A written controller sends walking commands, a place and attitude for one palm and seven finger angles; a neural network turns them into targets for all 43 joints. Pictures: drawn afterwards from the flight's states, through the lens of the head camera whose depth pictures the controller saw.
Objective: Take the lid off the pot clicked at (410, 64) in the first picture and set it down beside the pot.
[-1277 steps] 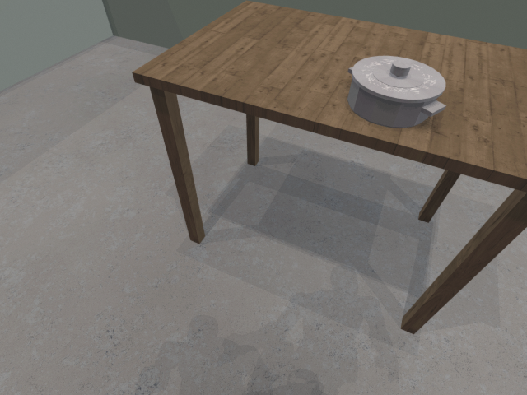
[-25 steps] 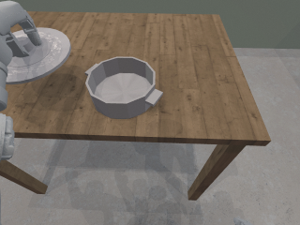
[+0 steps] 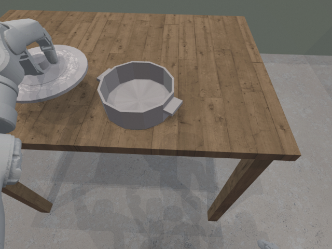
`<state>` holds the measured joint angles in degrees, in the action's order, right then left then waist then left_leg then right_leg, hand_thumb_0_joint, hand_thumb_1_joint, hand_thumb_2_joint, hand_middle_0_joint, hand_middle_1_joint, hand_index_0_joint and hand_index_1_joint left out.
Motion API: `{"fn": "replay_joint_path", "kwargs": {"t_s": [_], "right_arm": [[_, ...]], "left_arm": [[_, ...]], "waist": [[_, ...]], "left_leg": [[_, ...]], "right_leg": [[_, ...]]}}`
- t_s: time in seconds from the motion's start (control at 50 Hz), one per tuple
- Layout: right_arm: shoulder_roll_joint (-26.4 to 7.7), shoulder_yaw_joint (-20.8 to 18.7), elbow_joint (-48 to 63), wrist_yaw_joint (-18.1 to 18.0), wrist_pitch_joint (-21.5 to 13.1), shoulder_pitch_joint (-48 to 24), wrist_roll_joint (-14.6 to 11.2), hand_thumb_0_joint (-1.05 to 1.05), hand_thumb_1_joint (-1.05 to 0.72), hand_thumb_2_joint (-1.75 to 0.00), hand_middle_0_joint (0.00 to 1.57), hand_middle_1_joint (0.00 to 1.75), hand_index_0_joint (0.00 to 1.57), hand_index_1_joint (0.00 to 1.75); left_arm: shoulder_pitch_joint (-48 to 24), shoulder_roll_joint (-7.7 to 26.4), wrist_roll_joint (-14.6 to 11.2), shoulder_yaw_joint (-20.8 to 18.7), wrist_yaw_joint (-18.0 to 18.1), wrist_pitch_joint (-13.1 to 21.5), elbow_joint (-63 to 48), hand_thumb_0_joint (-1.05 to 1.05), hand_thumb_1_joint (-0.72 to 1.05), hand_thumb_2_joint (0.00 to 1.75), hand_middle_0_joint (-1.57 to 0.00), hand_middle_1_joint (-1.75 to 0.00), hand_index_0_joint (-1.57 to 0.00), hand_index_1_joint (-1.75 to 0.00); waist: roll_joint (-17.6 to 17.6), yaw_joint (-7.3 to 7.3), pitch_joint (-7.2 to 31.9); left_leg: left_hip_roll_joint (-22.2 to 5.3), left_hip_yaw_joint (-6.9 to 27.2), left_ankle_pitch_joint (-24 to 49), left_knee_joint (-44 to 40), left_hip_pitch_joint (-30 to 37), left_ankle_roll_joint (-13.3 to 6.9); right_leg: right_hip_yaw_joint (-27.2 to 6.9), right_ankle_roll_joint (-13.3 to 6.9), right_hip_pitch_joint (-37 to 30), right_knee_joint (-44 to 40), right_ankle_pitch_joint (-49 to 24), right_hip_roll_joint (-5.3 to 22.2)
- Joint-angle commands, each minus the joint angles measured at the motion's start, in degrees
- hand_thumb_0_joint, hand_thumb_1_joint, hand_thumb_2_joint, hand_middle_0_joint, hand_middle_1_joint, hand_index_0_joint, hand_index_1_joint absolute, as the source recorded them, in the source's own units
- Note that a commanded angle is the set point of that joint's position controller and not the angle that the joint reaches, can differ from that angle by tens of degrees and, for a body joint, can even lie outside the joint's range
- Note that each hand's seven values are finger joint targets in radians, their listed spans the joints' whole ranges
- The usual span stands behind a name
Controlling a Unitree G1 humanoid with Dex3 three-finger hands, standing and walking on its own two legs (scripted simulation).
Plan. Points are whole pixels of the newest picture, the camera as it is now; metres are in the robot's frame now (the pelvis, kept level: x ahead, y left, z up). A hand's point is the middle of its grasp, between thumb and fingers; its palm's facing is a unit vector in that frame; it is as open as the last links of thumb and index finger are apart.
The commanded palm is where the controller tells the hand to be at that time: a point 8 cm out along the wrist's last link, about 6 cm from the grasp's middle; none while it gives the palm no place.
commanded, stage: lower the lid onto the table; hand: left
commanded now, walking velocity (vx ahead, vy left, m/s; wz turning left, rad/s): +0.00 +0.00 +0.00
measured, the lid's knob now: (38, 62) +0.50 +0.28 +0.19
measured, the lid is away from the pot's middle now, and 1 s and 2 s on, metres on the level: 0.22 0.24 0.23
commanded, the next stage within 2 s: open the fingers wide in 1.36 s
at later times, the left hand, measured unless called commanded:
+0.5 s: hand (37, 74) +0.47 +0.28 +0.18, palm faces -0.35 -0.10 -0.93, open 6.7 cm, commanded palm +0.46 +0.28 +0.25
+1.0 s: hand (39, 87) +0.47 +0.30 +0.14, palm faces -0.43 -0.13 -0.89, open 6.7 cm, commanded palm +0.48 +0.29 +0.22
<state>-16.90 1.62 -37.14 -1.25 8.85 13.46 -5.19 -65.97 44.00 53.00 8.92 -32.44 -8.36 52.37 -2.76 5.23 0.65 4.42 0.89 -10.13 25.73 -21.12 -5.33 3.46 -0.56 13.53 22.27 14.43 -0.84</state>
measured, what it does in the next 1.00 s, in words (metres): stands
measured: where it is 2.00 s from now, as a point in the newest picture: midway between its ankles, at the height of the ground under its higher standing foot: outside the picture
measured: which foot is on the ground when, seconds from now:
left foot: down 0.00-1.00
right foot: down 0.00-1.00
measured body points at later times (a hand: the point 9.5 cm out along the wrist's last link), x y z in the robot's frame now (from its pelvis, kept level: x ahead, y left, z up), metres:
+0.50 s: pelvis +0.00 +0.01 +0.00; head +0.05 +0.01 +0.45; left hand +0.48 +0.28 +0.23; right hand +0.07 -0.27 -0.12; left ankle +0.02 +0.06 -0.74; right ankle -0.04 -0.12 -0.74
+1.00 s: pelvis +0.00 +0.01 +0.00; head +0.06 +0.02 +0.44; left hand +0.48 +0.30 +0.19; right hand +0.05 -0.27 -0.12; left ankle +0.02 +0.06 -0.74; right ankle -0.04 -0.12 -0.74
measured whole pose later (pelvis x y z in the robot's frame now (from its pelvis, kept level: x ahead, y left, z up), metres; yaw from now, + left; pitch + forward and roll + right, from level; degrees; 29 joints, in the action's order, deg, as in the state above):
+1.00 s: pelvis +0.00 +0.01 +0.00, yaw +0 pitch +8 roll -2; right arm -16.9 1.2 -38.5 -2.6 9.0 16.4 -4.7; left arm -63.4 43.9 53.2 8.5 -28.5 -1.7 62.3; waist -1.7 6.4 1.6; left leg 4.5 0.5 -11.9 29.1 -25.2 -6.0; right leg 3.0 0.1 17.3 24.7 15.6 -0.8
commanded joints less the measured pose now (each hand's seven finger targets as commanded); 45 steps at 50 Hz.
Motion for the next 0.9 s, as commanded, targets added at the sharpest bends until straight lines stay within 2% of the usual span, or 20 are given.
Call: {"fn": "replay_joint_path", "kwargs": {"t_s": [0.0,0.04,0.1,0.14,0.16,0.24,0.26,0.32,0.34,0.36,0.46,0.48,0.58,0.64,0.68,0.72,0.74,0.8,0.84,0.88], "right_arm": [[-8.99,-3.14,5.32,-0.39,-1.33,0.10,0.17,0.00,-0.90,-0.90,0.20,0.30,0.20,0.30],[-9.10,-3.49,5.23,-0.28,-1.23,0.53,-0.04,0.00,-0.90,-0.90,0.20,0.30,0.20,0.30],[-9.12,-3.38,5.05,-0.11,-0.84,0.62,0.07,0.00,-0.90,-0.90,0.20,0.30,0.20,0.30],[-9.44,-3.53,4.91,-0.40,-1.01,1.22,0.13,0.00,-0.90,-0.90,0.20,0.30,0.20,0.30],[-9.34,-3.56,5.02,-0.33,-0.93,1.34,0.35,0.00,-0.90,-0.90,0.20,0.30,0.20,0.30],[-9.48,-3.92,5.26,-0.68,-1.68,1.90,0.42,0.00,-0.90,-0.90,0.20,0.30,0.20,0.30],[-9.42,-4.01,5.28,-0.51,-1.69,2.09,0.74,0.00,-0.90,-0.90,0.20,0.30,0.20,0.30],[-9.35,-3.77,5.02,-0.42,-1.07,1.59,0.39,0.00,-0.90,-0.90,0.20,0.30,0.20,0.30],[-9.44,-4.21,4.98,-0.27,-1.12,2.10,0.22,0.00,-0.90,-0.90,0.20,0.30,0.20,0.30],[-9.51,-4.28,4.74,-0.05,-0.88,2.45,0.45,0.00,-0.90,-0.90,0.20,0.30,0.20,0.30],[-9.43,-4.20,5.84,0.04,-0.94,1.97,0.79,0.00,-0.90,-0.90,0.20,0.30,0.20,0.30],[-9.40,-4.27,5.56,-0.11,-0.95,1.70,0.71,0.00,-0.90,-0.90,0.20,0.30,0.20,0.30],[-9.70,-4.26,5.07,-0.31,-0.52,2.20,0.65,0.00,-0.90,-0.90,0.20,0.30,0.20,0.30],[-9.71,-4.27,5.17,-0.49,-0.72,2.42,0.58,0.00,-0.90,-0.90,0.20,0.30,0.20,0.30],[-9.48,-3.91,4.60,-0.66,-0.40,2.48,0.74,0.00,-0.90,-0.90,0.20,0.30,0.20,0.30],[-9.40,-3.62,4.03,-0.94,-0.19,2.77,0.48,0.00,-0.90,-0.90,0.20,0.30,0.20,0.30],[-9.73,-3.77,4.22,-1.06,-0.36,2.63,0.32,0.00,-0.90,-0.90,0.20,0.30,0.20,0.30],[-9.38,-3.74,4.42,-1.38,-0.84,2.92,0.71,0.00,-0.90,-0.90,0.20,0.30,0.20,0.30],[-9.39,-3.66,3.99,-1.75,-1.24,3.96,0.68,0.00,-0.90,-0.90,0.20,0.30,0.20,0.30],[-9.59,-3.60,3.36,-1.86,-1.04,4.38,0.72,0.00,-0.90,-0.90,0.20,0.30,0.20,0.30]], "left_arm": [[-33.89,20.29,1.22,-8.27,4.29,1.29,-11.57,0.00,0.78,0.88,-0.92,-0.97,-0.90,-1.02],[-32.26,14.39,0.14,-3.87,4.03,1.31,-9.51,0.00,0.78,0.88,-0.92,-0.97,-0.90,-1.02],[-32.52,16.80,0.81,-5.73,4.36,1.34,-8.70,0.00,0.78,0.88,-0.92,-0.97,-0.90,-1.02],[-32.68,15.53,0.44,-4.49,4.55,1.94,-7.96,0.00,0.78,0.88,-0.92,-0.97,-0.90,-1.02],[-35.89,19.50,1.20,-7.18,4.94,2.43,-12.23,0.00,0.78,0.88,-0.92,-0.97,-0.90,-1.02],[-34.21,17.18,0.42,-6.08,5.05,3.29,-12.79,0.00,0.78,0.88,-0.92,-0.97,-0.90,-1.02],[-34.52,21.83,1.03,-10.09,5.40,3.65,-15.34,0.00,0.78,0.88,-0.92,-0.97,-0.90,-1.02],[-31.34,18.42,0.51,-7.54,5.01,3.68,-10.41,0.00,0.78,0.88,-0.92,-0.97,-0.90,-1.02],[-29.91,13.27,-0.35,-3.63,4.73,3.52,-9.13,0.00,0.78,0.88,-0.92,-0.97,-0.90,-1.02],[-30.63,16.19,0.20,-6.24,5.10,3.45,-10.60,0.00,0.78,0.88,-0.92,-0.97,-0.90,-1.02],[-32.06,18.96,0.49,-8.48,5.96,4.48,-16.63,0.00,0.78,0.88,-0.92,-0.97,-0.90,-1.02],[-31.76,16.52,0.40,-6.98,5.75,4.37,-14.23,0.00,0.78,0.88,-0.92,-0.97,-0.90,-1.02],[-30.38,17.64,0.25,-8.02,5.91,4.49,-10.42,0.00,0.78,0.88,-0.92,-0.97,-0.90,-1.02],[-29.23,16.12,-0.10,-6.41,6.25,4.99,-9.35,0.00,0.78,0.88,-0.92,-0.97,-0.90,-1.02],[-29.12,18.27,0.66,-8.25,6.58,5.25,-5.73,0.00,0.78,0.88,-0.92,-0.97,-0.90,-1.02],[-30.66,17.10,0.53,-6.44,6.68,5.36,-3.39,0.00,0.78,0.88,-0.92,-0.97,-0.90,-1.02],[-31.38,14.89,0.01,-4.23,6.54,5.57,-3.89,0.00,0.78,0.88,-0.92,-0.97,-0.90,-1.02],[-35.15,17.68,1.05,-6.26,7.56,6.74,-8.39,0.00,0.78,0.88,-0.92,-0.97,-0.90,-1.02],[-31.65,15.18,0.46,-4.56,7.30,6.99,-4.22,0.00,0.78,0.88,-0.92,-0.97,-0.90,-1.02],[-31.49,18.41,0.74,-7.03,7.41,7.23,-2.41,0.00,0.78,0.88,-0.92,-0.97,-0.90,-1.02]], "waist": [[-3.75,0.18,25.64],[-4.73,1.06,23.33],[-2.75,0.66,23.22],[-4.38,1.06,23.67],[-4.06,0.57,26.38],[-6.78,1.04,27.83],[-5.53,0.24,29.87],[-4.18,0.76,25.87],[-5.78,1.55,24.38],[-4.63,0.98,24.78],[-7.53,0.56,29.06],[-6.76,1.18,27.61],[-3.31,1.06,26.31],[-5.52,1.30,25.87],[-2.74,1.02,24.57],[-2.32,1.40,22.62],[-4.71,1.64,22.46],[-7.45,1.32,27.62],[-7.42,1.92,25.84],[-3.82,1.81,25.56]], "left_leg": [[-1.68,5.56,19.64,0.37,22.12,0.47],[-1.76,5.50,20.99,0.77,21.84,0.82],[-1.81,5.39,16.94,0.20,20.87,0.47],[-1.66,5.06,16.94,0.55,20.92,0.52],[-1.77,5.73,16.96,0.00,21.94,0.66],[-1.93,6.35,24.74,1.72,25.39,1.18],[-2.00,6.50,25.61,1.63,25.57,1.04],[-1.87,6.00,23.14,1.13,22.76,0.85],[-2.06,6.11,24.08,1.70,23.50,1.32],[-2.43,6.57,22.64,1.33,23.89,1.37],[-2.41,7.56,26.79,1.93,26.82,2.25],[-2.35,7.40,26.47,2.24,26.83,1.91],[-2.15,6.75,20.99,1.67,23.61,1.37],[-2.07,6.64,22.20,2.41,23.75,1.83],[-1.92,6.33,18.05,1.74,21.25,1.16],[-1.79,5.92,13.06,0.95,18.96,0.94],[-1.85,5.86,13.93,1.27,19.55,1.10],[-1.98,6.90,17.75,2.31,24.18,1.45],[-2.19,6.63,19.89,3.13,23.63,1.74],[-1.92,5.96,16.15,2.83,20.96,0.82]], "right_leg": [[-1.50,-2.68,1.51,-1.04,-14.32,-2.37],[-1.00,-2.94,3.61,-1.33,-14.12,-2.26],[-1.21,-2.66,3.43,-1.25,-12.42,-2.46],[-1.16,-2.94,3.66,-1.33,-12.59,-2.19],[-1.38,-2.75,2.01,-1.20,-12.92,-2.42],[-1.29,-2.97,3.88,-1.03,-15.03,-2.63],[-1.73,-2.64,1.78,-0.76,-16.17,-2.81],[-1.29,-2.52,3.29,-0.64,-15.21,-2.67],[-0.88,-2.77,5.88,-0.98,-14.21,-2.60],[-0.97,-2.57,5.76,-1.07,-13.13,-2.85],[-1.27,-2.89,5.07,-0.56,-13.80,-3.13],[-1.18,-2.83,6.29,-0.63,-13.68,-3.19],[-1.12,-2.68,5.57,-0.39,-12.53,-3.00],[-1.01,-2.98,6.87,-0.22,-12.69,-2.74],[-1.10,-2.74,5.93,-0.14,-11.89,-2.86],[-0.88,-2.71,6.44,-0.08,-10.32,-2.68],[-0.88,-2.98,7.60,-0.31,-10.15,-2.39],[-1.36,-2.98,7.36,0.37,-11.03,-2.85],[-1.00,-2.92,9.01,0.29,-11.55,-2.75],[-1.31,-2.48,7.17,0.51,-11.79,-2.73]]}}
